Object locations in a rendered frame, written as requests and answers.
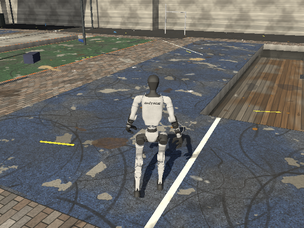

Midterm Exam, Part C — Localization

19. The robot left foot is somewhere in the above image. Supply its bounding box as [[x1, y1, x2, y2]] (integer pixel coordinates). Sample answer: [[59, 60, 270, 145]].
[[133, 189, 141, 197]]

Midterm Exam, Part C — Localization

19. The humanoid robot head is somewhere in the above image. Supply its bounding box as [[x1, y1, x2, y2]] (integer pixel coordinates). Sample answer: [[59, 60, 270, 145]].
[[145, 75, 161, 97]]

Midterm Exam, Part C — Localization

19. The robot left forearm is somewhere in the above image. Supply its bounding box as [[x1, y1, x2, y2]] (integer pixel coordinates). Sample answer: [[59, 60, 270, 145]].
[[126, 113, 134, 128]]

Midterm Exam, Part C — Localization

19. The robot left hand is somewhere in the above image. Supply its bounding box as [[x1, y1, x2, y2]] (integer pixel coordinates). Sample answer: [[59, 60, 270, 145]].
[[126, 125, 137, 133]]

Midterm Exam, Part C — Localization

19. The robot right hand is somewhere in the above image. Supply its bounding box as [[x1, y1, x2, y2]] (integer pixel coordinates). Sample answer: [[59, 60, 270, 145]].
[[172, 136, 183, 149]]

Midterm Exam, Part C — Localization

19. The right robot upper arm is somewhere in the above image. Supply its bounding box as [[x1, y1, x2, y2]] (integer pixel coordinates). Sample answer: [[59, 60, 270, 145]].
[[163, 96, 176, 123]]

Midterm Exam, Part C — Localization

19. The robot right forearm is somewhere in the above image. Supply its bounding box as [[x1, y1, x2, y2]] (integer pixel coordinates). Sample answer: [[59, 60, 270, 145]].
[[171, 116, 182, 138]]

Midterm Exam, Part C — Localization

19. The left robot upper arm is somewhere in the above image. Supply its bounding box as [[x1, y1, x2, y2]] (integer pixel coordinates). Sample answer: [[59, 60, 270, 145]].
[[129, 95, 143, 121]]

